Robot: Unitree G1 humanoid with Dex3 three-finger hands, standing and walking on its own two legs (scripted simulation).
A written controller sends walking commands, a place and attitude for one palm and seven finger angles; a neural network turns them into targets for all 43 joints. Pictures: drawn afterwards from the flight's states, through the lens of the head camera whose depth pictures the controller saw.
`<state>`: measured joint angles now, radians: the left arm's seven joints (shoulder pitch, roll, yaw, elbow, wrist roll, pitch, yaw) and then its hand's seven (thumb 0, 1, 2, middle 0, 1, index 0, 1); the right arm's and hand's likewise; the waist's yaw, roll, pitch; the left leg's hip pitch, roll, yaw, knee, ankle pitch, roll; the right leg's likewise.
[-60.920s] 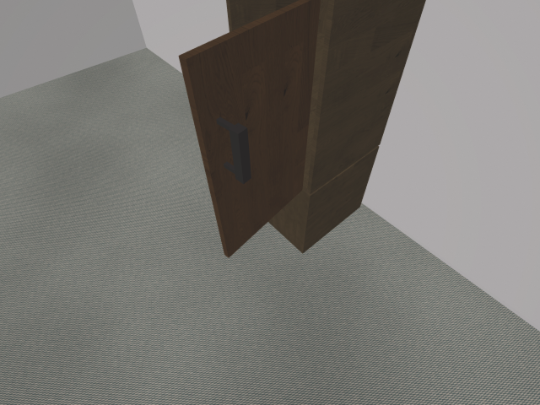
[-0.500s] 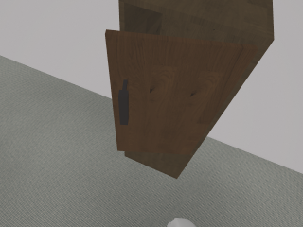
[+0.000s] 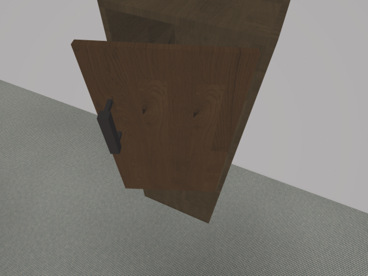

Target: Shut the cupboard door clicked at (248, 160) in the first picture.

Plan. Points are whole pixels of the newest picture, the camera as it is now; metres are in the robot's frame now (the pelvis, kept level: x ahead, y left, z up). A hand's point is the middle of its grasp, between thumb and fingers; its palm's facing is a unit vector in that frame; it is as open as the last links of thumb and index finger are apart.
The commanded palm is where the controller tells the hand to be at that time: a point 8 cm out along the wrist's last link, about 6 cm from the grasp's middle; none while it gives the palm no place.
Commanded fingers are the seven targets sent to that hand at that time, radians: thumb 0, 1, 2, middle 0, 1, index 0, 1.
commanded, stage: come to a stop and stand still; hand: left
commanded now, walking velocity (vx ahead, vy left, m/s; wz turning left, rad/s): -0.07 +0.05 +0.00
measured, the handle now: (112, 127) +0.43 +0.21 +0.06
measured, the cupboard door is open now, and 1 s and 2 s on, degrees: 22 22 22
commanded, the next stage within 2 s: look again from close up in 1.12 s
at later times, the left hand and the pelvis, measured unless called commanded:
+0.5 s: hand out of the picture +0.02 +0.21 -0.16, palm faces +0.01 -0.97 -0.25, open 7.3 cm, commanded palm none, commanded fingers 0.00 0.90 0.90 -0.20 -0.30 -0.20 -0.30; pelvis +0.00 +0.02 +0.01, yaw -1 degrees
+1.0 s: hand out of the picture +0.05 +0.19 -0.17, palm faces -0.02 -0.98 -0.21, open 7.3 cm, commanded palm none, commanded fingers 0.00 0.90 0.90 -0.20 -0.30 -0.20 -0.30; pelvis +0.03 +0.01 +0.01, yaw -1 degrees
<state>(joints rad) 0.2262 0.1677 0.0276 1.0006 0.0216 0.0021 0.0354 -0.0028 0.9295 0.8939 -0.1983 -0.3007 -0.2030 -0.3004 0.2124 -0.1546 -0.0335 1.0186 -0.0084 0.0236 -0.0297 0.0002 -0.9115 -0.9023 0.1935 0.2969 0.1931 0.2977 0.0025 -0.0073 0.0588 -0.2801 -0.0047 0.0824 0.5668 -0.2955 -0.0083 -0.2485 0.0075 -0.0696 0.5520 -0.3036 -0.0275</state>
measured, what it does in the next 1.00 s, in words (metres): stands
